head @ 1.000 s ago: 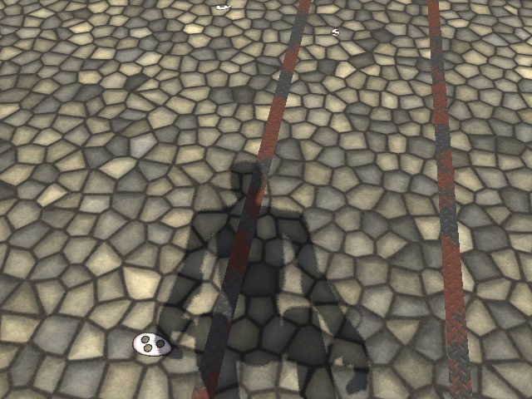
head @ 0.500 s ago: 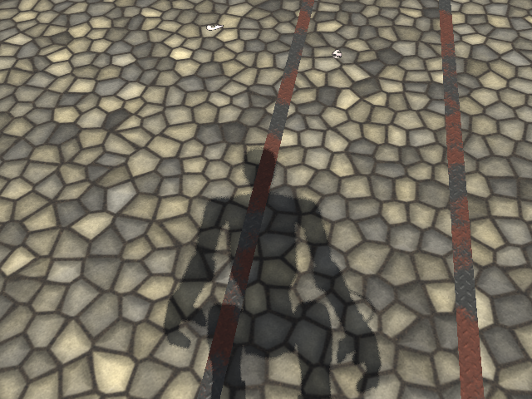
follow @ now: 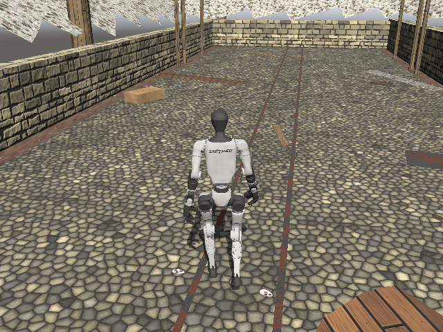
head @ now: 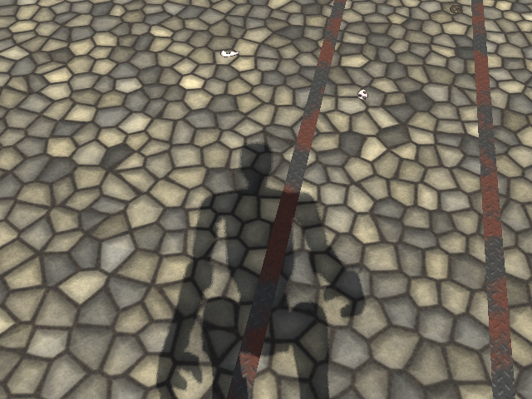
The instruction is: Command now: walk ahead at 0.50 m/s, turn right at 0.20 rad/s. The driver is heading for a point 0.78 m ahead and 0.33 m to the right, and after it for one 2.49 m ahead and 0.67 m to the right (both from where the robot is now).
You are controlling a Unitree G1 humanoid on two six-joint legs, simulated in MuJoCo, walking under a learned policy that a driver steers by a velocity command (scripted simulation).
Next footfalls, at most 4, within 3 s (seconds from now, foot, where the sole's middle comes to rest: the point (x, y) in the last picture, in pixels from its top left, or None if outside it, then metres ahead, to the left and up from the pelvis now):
0.48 right None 0.37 -0.12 -0.77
1.10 left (284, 359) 0.56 -0.01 -0.77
1.56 right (418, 350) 0.60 -0.36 -0.77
2.10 left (384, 284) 0.79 -0.29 -0.77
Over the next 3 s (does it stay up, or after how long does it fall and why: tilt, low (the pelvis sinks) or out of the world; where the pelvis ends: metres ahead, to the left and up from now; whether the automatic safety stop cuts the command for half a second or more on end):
stays up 0.65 -0.33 0.00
